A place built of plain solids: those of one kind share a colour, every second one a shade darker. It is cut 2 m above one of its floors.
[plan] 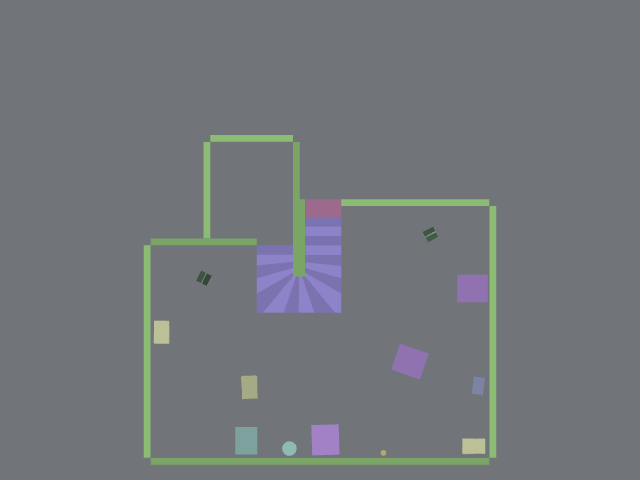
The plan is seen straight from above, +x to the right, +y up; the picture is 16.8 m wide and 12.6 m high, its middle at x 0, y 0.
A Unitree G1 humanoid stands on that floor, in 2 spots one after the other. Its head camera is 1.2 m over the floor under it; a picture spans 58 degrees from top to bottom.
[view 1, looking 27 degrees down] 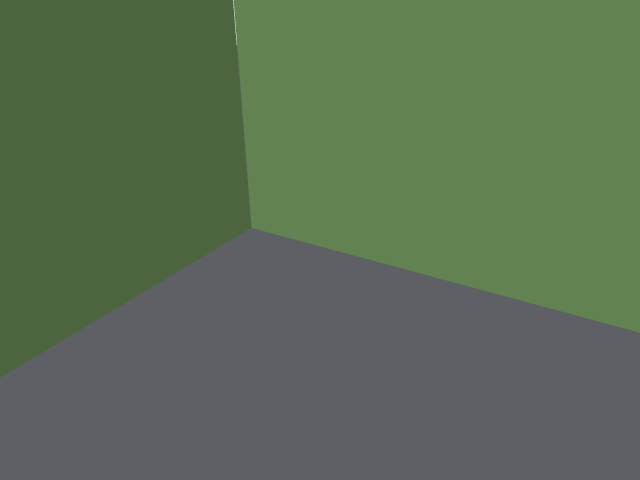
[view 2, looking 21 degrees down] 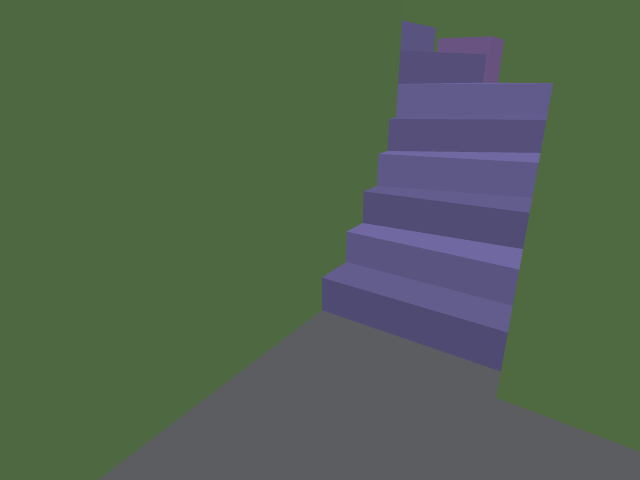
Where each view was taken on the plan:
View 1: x -1.23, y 0.61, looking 120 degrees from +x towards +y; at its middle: wall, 2.55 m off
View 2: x -1.85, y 1.57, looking -56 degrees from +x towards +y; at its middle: wall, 2.19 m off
